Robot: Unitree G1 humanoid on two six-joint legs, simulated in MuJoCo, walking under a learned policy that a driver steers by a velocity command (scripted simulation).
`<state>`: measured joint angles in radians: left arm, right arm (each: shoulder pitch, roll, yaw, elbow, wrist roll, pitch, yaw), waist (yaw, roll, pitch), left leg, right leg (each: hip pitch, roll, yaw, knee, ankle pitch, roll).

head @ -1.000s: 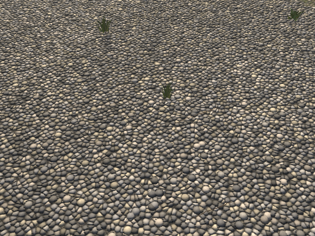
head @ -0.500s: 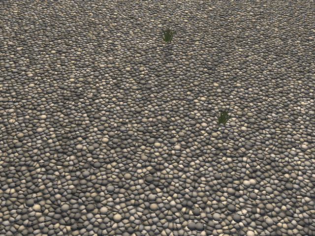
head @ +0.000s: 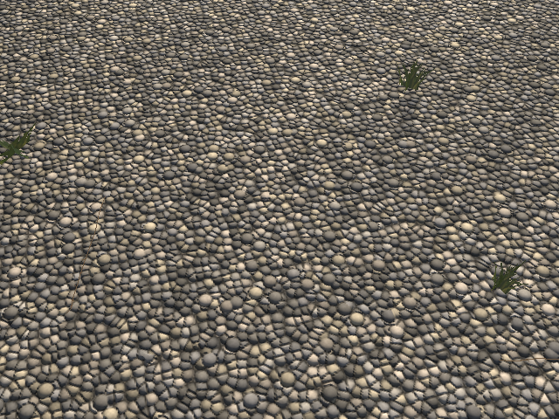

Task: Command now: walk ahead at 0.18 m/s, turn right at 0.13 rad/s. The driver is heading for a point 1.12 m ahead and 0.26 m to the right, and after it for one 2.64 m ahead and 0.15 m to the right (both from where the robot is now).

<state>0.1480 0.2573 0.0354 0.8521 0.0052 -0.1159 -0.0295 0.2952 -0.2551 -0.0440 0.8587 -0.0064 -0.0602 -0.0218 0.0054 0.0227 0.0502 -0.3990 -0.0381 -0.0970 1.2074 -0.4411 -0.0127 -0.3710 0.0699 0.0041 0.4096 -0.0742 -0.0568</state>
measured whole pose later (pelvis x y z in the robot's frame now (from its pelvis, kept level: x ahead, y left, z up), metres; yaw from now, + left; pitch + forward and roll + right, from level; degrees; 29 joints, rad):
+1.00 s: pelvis +0.24 -0.14 +0.01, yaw -26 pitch +2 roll +0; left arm 0.26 0.24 0.05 0.74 0.00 -0.08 -0.03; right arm 0.28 -0.30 -0.06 0.82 0.03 -0.08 0.01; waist -0.01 0.05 0.01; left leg -0.59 0.11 -0.02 1.19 -0.25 0.02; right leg -0.22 0.04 -0.09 0.42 -0.24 -0.07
